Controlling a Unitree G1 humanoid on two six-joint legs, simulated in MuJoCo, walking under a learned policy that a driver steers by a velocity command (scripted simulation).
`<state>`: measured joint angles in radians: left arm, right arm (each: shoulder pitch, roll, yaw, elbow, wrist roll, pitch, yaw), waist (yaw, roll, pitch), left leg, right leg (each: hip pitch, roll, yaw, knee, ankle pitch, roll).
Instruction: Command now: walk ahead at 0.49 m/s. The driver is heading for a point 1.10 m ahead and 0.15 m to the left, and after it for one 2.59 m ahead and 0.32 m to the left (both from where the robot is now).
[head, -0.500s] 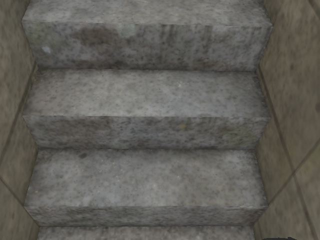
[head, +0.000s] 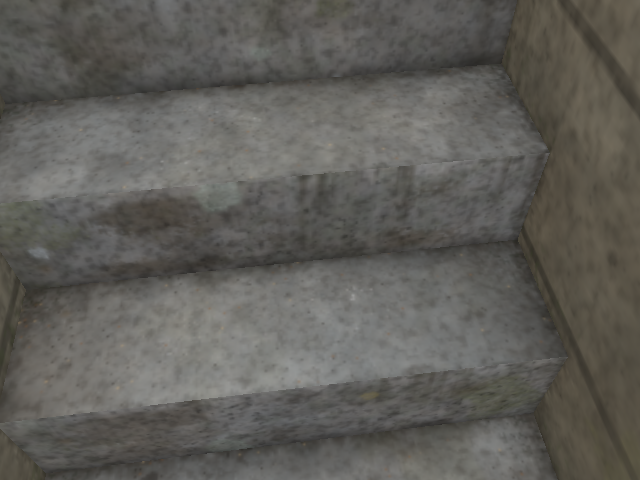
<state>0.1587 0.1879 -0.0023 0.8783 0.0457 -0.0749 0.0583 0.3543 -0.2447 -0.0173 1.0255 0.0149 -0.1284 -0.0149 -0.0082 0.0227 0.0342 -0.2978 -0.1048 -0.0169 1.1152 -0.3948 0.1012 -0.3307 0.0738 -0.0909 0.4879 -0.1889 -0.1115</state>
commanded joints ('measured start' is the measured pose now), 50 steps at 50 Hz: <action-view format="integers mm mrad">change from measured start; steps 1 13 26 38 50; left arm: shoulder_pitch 214 353 48 -367 108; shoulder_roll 145 161 -115 -90 -26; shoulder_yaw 45 17 18 -35 50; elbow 39 141 -164 -456 12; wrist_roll -12 -26 27 -34 -3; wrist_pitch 24 -32 3 127 26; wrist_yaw -11 2 -68 -25 -17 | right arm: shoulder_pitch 29 -511 -40 197 -98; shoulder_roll -54 120 73 -62 151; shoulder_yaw -10 62 -19 -28 -5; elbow -115 -552 -79 -48 -401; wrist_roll -60 -40 -40 14 -61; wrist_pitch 7 86 70 -15 0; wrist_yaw -9 -59 -24 -43 -17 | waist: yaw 21 11 19 5 -4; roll -37 13 -57 0 36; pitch -62 157 -5 85 51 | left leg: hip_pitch -510 -1123 -65 -65 -711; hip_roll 62 162 282 284 -32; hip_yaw -118 -14 -445 -75 -268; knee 619 957 -557 -1126 1101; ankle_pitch -23 -203 -178 413 314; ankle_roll -5 -18 68 36 38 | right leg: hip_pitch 311 92 -726 -929 -138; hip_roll -401 -287 47 -31 -235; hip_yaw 496 218 297 -72 699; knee -257 -387 1590 1469 -77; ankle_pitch -123 -165 147 -134 -485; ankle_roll -241 -65 -50 17 -98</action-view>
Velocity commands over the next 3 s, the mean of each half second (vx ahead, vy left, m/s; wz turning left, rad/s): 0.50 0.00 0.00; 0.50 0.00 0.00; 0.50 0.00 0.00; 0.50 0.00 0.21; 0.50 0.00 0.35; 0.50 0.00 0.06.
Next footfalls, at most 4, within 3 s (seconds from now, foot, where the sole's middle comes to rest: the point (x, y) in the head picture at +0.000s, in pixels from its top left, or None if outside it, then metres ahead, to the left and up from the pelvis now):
0.38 left None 0.34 0.18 -0.56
0.88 right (329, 315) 0.61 0.02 -0.36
1.34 left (228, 129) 0.83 0.18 -0.15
1.74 right None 1.09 -0.05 0.05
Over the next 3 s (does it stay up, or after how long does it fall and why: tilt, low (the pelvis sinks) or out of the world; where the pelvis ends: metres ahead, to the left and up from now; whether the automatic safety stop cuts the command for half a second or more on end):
stays up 1.56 0.23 1.26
